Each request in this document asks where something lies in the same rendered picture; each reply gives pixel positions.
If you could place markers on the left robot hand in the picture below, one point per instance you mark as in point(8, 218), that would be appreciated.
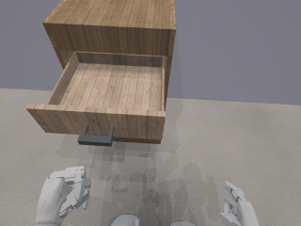
point(72, 184)

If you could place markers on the drawer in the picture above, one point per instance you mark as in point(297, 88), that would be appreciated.
point(104, 89)

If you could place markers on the handle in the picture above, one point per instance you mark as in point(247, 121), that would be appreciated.
point(91, 140)

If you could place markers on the left robot thigh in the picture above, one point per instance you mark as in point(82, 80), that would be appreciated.
point(126, 220)

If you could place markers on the right robot hand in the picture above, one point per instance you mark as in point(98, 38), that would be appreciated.
point(242, 212)

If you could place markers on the cabinet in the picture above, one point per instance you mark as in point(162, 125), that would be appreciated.
point(133, 27)

